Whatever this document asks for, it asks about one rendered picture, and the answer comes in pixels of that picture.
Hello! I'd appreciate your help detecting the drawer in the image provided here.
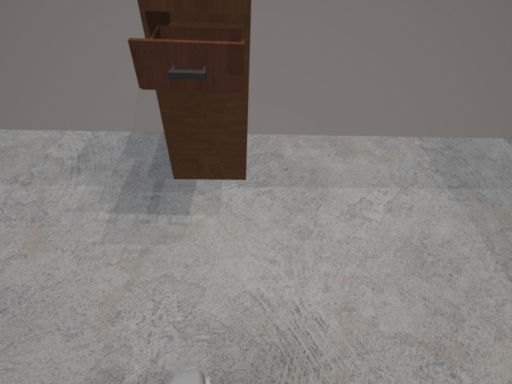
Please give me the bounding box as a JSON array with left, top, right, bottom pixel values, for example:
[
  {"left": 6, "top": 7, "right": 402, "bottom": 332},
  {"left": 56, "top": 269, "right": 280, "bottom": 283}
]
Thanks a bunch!
[{"left": 128, "top": 26, "right": 245, "bottom": 92}]

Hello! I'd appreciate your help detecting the handle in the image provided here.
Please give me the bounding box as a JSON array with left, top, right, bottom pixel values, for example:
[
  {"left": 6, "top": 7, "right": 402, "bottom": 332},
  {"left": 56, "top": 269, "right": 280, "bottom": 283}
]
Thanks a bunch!
[{"left": 168, "top": 66, "right": 206, "bottom": 81}]

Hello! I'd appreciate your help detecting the cabinet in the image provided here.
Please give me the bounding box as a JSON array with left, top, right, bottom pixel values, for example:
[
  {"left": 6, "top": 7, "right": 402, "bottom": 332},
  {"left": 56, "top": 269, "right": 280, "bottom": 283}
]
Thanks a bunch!
[{"left": 138, "top": 0, "right": 251, "bottom": 180}]

